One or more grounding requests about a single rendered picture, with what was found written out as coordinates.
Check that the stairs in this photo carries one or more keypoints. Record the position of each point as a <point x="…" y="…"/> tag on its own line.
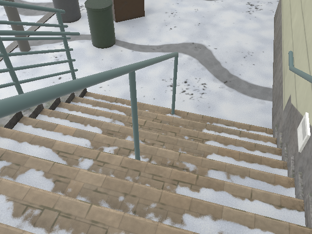
<point x="73" y="170"/>

